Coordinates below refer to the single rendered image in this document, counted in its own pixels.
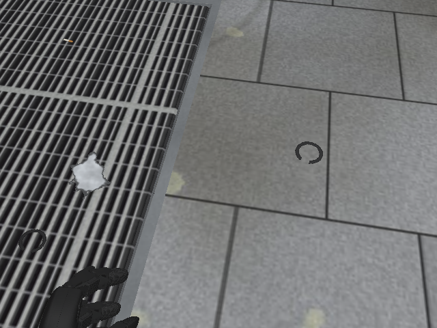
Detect robot left hand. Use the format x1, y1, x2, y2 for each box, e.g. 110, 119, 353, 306
37, 266, 139, 328

